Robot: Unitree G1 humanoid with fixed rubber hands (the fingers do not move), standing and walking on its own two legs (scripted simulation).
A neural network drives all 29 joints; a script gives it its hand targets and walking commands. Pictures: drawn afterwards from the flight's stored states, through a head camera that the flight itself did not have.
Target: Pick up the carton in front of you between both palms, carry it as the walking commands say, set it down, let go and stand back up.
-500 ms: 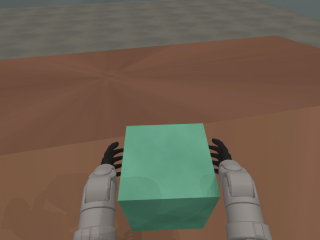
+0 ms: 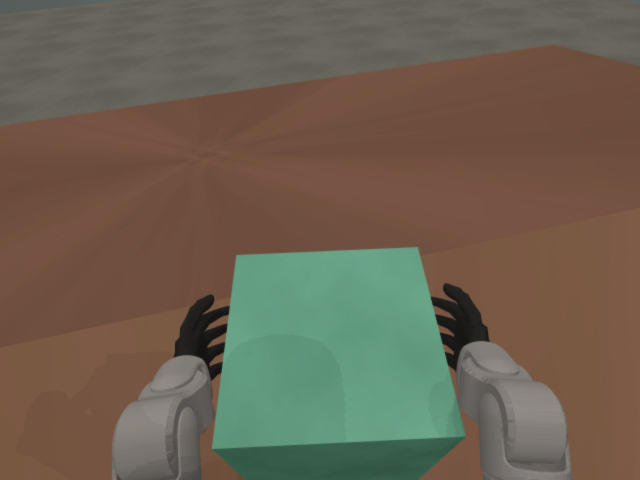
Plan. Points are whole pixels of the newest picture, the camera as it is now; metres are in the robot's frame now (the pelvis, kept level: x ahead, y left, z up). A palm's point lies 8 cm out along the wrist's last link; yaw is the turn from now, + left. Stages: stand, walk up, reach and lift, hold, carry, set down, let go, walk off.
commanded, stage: carry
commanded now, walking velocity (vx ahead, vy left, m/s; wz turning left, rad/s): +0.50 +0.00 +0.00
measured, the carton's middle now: (332, 376) +0.25 +0.00 +0.02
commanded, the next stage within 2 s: none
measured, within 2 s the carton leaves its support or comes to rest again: neither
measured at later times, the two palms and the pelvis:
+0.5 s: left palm (222, 204) +0.52 +0.15 +0.09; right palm (404, 181) +0.54 -0.15 +0.10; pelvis +0.30 -0.01 +0.00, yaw +3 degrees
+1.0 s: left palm (237, 108) +0.86 +0.17 +0.09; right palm (370, 98) +0.86 -0.13 +0.10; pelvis +0.64 +0.01 -0.01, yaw +1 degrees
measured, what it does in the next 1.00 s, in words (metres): walks ahead: right foot, then left foot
